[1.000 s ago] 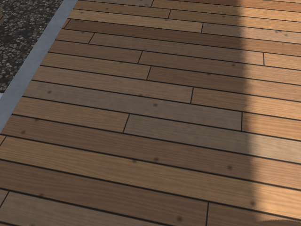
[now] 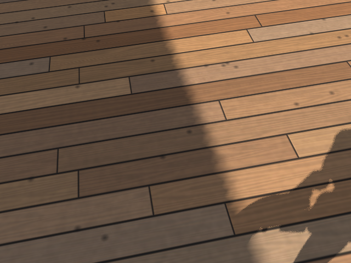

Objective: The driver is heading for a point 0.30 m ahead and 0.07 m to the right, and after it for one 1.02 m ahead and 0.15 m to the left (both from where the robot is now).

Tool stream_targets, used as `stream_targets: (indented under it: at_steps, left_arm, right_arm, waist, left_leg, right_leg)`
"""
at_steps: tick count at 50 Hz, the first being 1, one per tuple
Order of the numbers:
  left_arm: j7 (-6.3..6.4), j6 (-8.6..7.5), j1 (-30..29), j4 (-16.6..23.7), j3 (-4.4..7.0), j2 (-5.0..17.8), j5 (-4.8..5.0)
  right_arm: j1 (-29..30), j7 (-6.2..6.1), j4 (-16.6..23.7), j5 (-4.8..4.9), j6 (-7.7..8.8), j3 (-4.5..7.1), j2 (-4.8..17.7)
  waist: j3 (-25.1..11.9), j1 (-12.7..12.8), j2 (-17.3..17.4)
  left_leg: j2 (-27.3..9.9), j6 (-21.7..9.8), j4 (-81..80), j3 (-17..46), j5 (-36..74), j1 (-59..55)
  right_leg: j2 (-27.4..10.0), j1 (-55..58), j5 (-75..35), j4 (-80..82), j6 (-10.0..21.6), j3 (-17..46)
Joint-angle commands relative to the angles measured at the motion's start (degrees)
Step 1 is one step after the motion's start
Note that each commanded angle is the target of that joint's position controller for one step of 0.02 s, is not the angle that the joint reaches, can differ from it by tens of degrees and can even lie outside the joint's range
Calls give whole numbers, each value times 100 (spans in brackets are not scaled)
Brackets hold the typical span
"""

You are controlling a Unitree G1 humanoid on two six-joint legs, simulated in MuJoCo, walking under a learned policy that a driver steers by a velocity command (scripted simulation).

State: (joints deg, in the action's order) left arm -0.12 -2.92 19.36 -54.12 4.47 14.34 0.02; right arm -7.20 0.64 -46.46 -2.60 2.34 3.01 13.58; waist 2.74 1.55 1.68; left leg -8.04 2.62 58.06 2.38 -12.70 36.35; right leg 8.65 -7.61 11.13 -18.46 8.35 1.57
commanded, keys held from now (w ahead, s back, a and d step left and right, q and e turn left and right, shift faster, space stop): w+e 0.14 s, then e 0.28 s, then q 0.58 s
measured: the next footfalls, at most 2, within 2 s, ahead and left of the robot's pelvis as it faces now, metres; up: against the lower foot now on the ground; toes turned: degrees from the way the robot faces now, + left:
left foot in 0.26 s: +0.34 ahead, +0.12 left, +0.00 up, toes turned -10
right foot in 0.68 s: +0.26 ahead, -0.09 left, +0.00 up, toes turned -13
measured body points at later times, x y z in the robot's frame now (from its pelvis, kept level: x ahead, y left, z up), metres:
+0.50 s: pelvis +0.21 +0.05 +0.00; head +0.26 +0.06 +0.44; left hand +0.39 +0.30 -0.13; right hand +0.26 -0.23 -0.11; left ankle +0.30 +0.13 -0.74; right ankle +0.17 -0.06 -0.66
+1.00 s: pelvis +0.22 +0.05 -0.01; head +0.24 +0.06 +0.44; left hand +0.38 +0.30 -0.13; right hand +0.29 -0.23 -0.13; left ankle +0.21 +0.14 -0.74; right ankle +0.22 -0.08 -0.74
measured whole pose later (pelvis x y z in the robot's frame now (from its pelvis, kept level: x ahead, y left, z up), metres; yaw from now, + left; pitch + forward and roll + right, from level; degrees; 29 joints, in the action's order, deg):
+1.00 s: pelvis +0.22 +0.05 -0.01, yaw -4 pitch +0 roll -1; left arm 1.9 1.4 9.3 -44.5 2.5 14.7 -1.3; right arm -14.6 1.4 -43.3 -0.4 -3.4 3.6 15.4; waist 2.3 -0.6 -0.5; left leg 0.5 -1.2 36.3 -3.2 -21.8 14.9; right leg -4.0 -15.7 15.3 -31.6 -0.5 -7.8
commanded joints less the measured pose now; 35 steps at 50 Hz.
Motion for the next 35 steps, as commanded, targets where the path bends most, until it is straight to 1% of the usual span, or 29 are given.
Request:
stream_targets:
  at_steps: [1, 6, 7, 8, 9, 10, 11, 12, 13, 14, 15, 16, 17, 18, 19, 20, 21, 22, 24, 26, 27, 28, 29, 30, 31, 32, 33, 34, 35]
  left_arm:
    - [8, -81, 321, 328, 153, 806, 2]
    - [51, -46, 784, 365, 159, 875, -46]
    - [64, -41, 834, 379, 161, 896, -65]
    - [86, -27, 838, 392, 166, 921, -82]
    - [112, -11, 792, 419, 176, 960, -91]
    - [136, 0, 668, 466, 188, 1000, -98]
    - [141, -8, 479, 537, 201, 1048, -102]
    - [118, -41, 328, 594, 216, 1110, -69]
    - [76, -96, 135, 699, 199, 1037, 36]
    - [92, -120, 298, 976, 64, 493, 149]
    - [188, -20, 1208, 1064, 99, 562, 269]
    - [228, 122, 1173, 776, 152, 923, 17]
    - [155, 189, 675, 815, 170, 926, -76]
    - [90, 254, 491, 865, 156, 785, -103]
    - [11, 347, 334, 921, 149, 714, -167]
    - [-52, 446, 423, 910, 133, 635, -189]
    - [-89, 503, 428, 955, 126, 604, -169]
    - [-106, 520, 366, 1001, 107, 549, -154]
    - [-111, 540, 249, 1060, 52, 441, -166]
    - [-110, 568, 115, 1086, -39, 326, -189]
    - [-109, 580, 31, 1078, -110, 232, -191]
    - [-99, 588, -90, 1062, -177, 160, -186]
    - [-75, 590, -221, 1060, -212, 167, -181]
    - [-43, 582, -325, 1067, -227, 218, -178]
    - [-7, 562, -356, 1066, -233, 271, -175]
    - [32, 516, -285, 1048, -234, 319, -177]
    - [80, 452, -273, 1057, -219, 459, -191]
    - [147, 371, -238, 1121, -187, 720, -266]
    - [212, 348, -593, 1225, -76, 1235, -223]
  right_arm:
    - [230, 19, 411, 9, -52, 64, 400]
    - [1126, 71, 799, 56, 1, -19, 419]
    - [1264, 79, 876, 72, 26, -35, 435]
    - [1330, 71, 936, 87, 57, -45, 457]
    - [1251, 52, 957, 100, 94, -49, 489]
    - [979, 22, 909, 110, 136, -39, 553]
    - [499, -26, 777, 114, 181, 2, 683]
    - [-110, -86, 601, 113, 235, 57, 831]
    - [-885, -150, 466, 48, 343, 111, 1023]
    - [-1594, -222, 469, -65, 366, 177, 1477]
    - [-1304, -159, 593, 67, 237, 248, 1688]
    - [-878, -138, 755, 154, 124, 169, 1145]
    - [-547, -156, 800, 180, 98, 9, 628]
    - [-331, -176, 786, 145, 65, -72, 435]
    - [-313, -216, 750, 146, 66, -85, 452]
    - [-325, -220, 710, 139, 68, -54, 568]
    - [-372, -204, 682, 131, 90, -30, 645]
    - [-461, -186, 642, 111, 122, -23, 667]
    - [-499, -160, 561, 101, 151, -14, 710]
    - [-408, -130, 505, 109, 133, -50, 647]
    - [-324, -103, 480, 113, 118, -83, 586]
    - [-341, -68, 424, 115, 100, -104, 555]
    - [-440, -34, 355, 117, 68, -90, 612]
    - [-568, -5, 296, 121, 20, -59, 715]
    - [-626, 17, 269, 139, -42, -12, 851]
    - [-599, 33, 277, 185, -111, 28, 966]
    - [-722, 43, 262, 189, -165, 50, 980]
    - [-814, 70, 344, 201, -172, -1, 741]
    - [-1022, 83, 479, 284, -172, -102, 255]
  waist:
    - [-39, 39, -437]
    - [-27, 373, -537]
    - [-16, 413, -555]
    - [35, 406, -564]
    - [20, 340, -601]
    - [-59, 196, -662]
    - [-246, -15, -710]
    - [-530, -287, -671]
    - [-949, -706, -463]
    - [-1900, -774, 510]
    - [-2902, -242, 1630]
    - [-2401, -120, 554]
    - [-1545, -149, 190]
    - [-1006, -43, 172]
    - [-705, -19, 459]
    - [-595, 30, 615]
    - [-640, 72, 629]
    - [-715, 61, 566]
    - [-811, 109, 505]
    - [-825, 148, 566]
    - [-824, 161, 626]
    - [-813, 104, 740]
    - [-778, 12, 840]
    - [-735, -68, 851]
    - [-661, -67, 782]
    - [-559, 25, 664]
    - [-431, 39, 470]
    - [-513, -11, -40]
    - [-455, -335, -1250]
  left_leg:
    - [179, 114, -613, -278, 613, 309]
    - [444, 31, -1655, -231, 1033, 512]
    - [511, -6, -1848, -232, 1024, 469]
    - [605, -57, -2064, -232, 986, 344]
    - [704, -124, -2307, -216, 929, 49]
    - [818, -211, -2579, -192, 849, -469]
    - [986, -318, -2816, -203, 743, -1225]
    - [1078, -418, -3124, -256, 1006, -2047]
    - [580, -584, -3418, 47, 1900, -3346]
    - [-1164, -854, -2927, 1335, 4204, -4836]
    - [-2368, -1750, -2973, 3138, 5581, -5498]
    - [-2006, -1712, -3141, 2773, 4714, -4657]
    - [-1550, -1565, -3352, 1846, 4134, -3851]
    - [-1197, -1375, -3622, 1230, 3710, -3241]
    - [-989, -1326, -3824, 827, 3508, -2854]
    - [-865, -1337, -3952, 523, 3533, -2496]
    - [-845, -1394, -3999, 350, 3661, -2363]
    - [-830, -1494, -4026, 293, 3850, -2289]
    - [-832, -1598, -4070, 169, 3817, -2203]
    - [-698, -1531, -4137, -3, 3331, -2053]
    - [-560, -1447, -4173, -110, 2965, -1922]
    - [-450, -1401, -4206, -113, 2636, -1856]
    - [-387, -1393, -4176, -8, 2341, -1882]
    - [-370, -1395, -4108, 138, 1991, -1914]
    - [-354, -1375, -4004, 278, 1617, -1866]
    - [-322, -1278, -3856, 395, 1250, -1669]
    - [-272, -1059, -3761, 554, 880, -1436]
    - [-74, -758, -3424, 534, 345, -1167]
    - [775, -445, -2744, -247, -793, -874]
  right_leg:
    - [-1419, 103, -2121, 652, 609, 1360]
    - [-1484, 834, -2367, 371, 549, 1630]
    - [-1520, 941, -2487, 280, 543, 1694]
    - [-1522, 989, -2905, 89, 485, 1704]
    - [-1494, 977, -3348, -143, 366, 1697]
    - [-1427, 868, -3752, -410, 190, 1680]
    - [-1311, 671, -4270, -806, -8, 1662]
    - [-1127, 529, -4545, -1441, -177, 1645]
    - [-801, -119, -3764, -2552, -345, 1531]
    - [-308, -1092, -193, -4330, -496, 908]
    - [269, -1989, 2798, -5696, -581, 486]
    - [-283, -2151, 2212, -6015, -578, 543]
    - [-436, -2217, 1862, -5827, -657, 430]
    - [-628, -2221, 1683, -5555, -728, 341]
    - [-766, -2204, 1531, -5346, -792, 312]
    - [-724, -1998, 1402, -5381, -852, 186]
    - [-701, -1909, 1294, -5346, -871, 145]
    - [-642, -1848, 1241, -5225, -871, 179]
    - [-582, -1768, 1112, -4790, -845, 260]
    - [-627, -1504, 902, -3945, -815, 221]
    - [-698, -1196, 774, -3333, -801, 131]
    - [-750, -913, 686, -2788, -800, -16]
    - [-730, -754, 701, -2409, -819, -151]
    - [-680, -644, 734, -2082, -830, -239]
    - [-635, -485, 651, -1682, -814, -311]
    - [-610, -160, 379, -1076, -759, -365]
    - [-736, 122, 142, -483, -681, -189]
    - [-1540, 442, 220, -6, -544, 646]
    - [-2544, 209, -64, 400, -183, 1636]
Velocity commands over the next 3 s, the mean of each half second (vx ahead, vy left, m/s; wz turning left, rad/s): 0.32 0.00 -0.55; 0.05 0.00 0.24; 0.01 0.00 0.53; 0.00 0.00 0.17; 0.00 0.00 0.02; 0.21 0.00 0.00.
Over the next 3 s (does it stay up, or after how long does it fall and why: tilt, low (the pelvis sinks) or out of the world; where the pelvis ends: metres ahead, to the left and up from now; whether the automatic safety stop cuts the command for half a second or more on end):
stays up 0.30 0.03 0.00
